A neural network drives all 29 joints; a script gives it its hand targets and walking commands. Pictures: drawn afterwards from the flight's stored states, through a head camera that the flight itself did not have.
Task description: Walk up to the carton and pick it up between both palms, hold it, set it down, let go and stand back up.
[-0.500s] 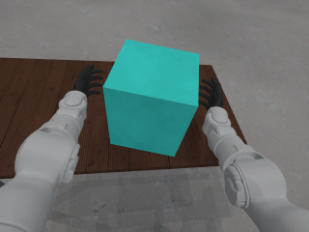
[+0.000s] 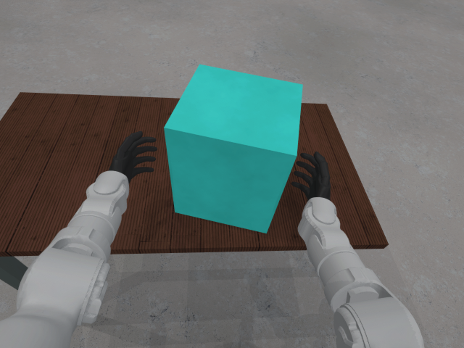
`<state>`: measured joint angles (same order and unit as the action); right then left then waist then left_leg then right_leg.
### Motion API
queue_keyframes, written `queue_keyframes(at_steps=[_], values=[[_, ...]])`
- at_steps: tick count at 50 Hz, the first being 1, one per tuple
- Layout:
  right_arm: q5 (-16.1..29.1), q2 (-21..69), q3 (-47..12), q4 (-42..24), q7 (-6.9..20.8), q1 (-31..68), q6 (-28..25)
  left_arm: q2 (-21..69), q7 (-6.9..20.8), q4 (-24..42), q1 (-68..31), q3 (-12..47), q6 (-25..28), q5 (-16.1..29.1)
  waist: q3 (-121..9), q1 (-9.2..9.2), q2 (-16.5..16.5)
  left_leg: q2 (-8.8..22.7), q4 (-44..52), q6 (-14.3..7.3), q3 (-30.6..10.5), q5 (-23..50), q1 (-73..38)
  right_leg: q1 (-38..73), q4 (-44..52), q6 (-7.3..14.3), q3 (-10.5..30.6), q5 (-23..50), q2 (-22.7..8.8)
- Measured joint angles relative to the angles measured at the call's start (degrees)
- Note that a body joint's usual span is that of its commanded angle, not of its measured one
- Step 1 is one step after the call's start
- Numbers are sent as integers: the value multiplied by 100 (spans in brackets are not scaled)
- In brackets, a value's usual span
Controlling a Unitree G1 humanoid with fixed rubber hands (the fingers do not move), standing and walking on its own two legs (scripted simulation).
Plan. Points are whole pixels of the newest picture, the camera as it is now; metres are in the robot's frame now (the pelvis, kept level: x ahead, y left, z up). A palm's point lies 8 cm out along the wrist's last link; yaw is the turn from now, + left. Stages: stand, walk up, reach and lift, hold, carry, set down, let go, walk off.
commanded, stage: set down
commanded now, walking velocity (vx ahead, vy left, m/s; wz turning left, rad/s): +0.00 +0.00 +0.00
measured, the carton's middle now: (234, 152) +0.49 -0.04 +0.04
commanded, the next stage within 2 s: none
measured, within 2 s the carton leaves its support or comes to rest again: neither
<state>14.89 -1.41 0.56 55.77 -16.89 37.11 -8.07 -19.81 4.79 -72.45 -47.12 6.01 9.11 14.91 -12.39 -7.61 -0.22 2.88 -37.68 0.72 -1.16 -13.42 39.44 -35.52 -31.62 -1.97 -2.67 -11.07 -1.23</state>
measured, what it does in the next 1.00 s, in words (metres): stands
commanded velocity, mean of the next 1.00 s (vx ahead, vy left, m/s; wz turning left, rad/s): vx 0.00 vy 0.00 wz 0.00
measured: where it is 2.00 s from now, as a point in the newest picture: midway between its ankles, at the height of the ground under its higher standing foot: outside the picture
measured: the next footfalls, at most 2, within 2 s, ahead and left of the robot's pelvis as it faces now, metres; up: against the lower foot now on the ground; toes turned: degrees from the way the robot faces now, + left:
none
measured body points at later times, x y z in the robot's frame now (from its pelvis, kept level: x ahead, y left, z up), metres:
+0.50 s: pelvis +0.02 +0.00 +0.02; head +0.03 +0.02 +0.47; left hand +0.39 +0.22 +0.06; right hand +0.32 -0.17 +0.05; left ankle +0.04 +0.12 -0.72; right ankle +0.03 -0.15 -0.72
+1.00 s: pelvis +0.02 +0.00 +0.02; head +0.02 +0.02 +0.47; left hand +0.32 +0.24 +0.06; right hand +0.27 -0.17 +0.04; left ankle +0.04 +0.12 -0.72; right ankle +0.03 -0.15 -0.72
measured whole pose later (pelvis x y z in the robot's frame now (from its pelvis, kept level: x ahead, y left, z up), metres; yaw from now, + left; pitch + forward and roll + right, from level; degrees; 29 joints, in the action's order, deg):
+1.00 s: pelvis +0.02 +0.00 +0.02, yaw -1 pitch -5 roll -2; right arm 8.5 0.9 -2.9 13.2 -18.4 -6.4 -3.1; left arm -22.5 9.0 -21.5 -3.8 -1.0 -2.2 13.8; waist 3.8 -0.3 0.2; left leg 2.8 -26.1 0.7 1.3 -13.3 7.6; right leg -4.1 -19.1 -2.1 -0.9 -9.7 -1.3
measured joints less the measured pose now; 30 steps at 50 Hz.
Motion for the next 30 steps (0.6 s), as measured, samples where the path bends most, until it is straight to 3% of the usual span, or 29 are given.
queue_keyframes(at_steps=[16,20,25,30], values=[[-177,81,-222,-1416,-215,-1501,-14,-128,211,1705,1306,-512,-541,-277,625,218,14,13,435,-15,74,-23,-1190,1235,591,-23,47,83,17],[-203,90,-288,-1849,-252,-1948,-104,-106,281,2399,1771,-662,-722,-385,850,307,12,23,599,-10,119,-14,-1597,1651,815,-28,84,139,27],[-339,129,-321,-2483,-239,-2526,-82,-82,364,3075,2326,-748,-909,-401,1172,438,44,21,806,-11,179,3,-2147,2178,1022,-22,132,173,24],[-410,182,-254,-2759,-208,-2804,129,-179,367,3338,2694,-628,-934,-238,1381,487,95,-7,942,-21,193,12,-2546,2540,1077,-19,137,138,-3]])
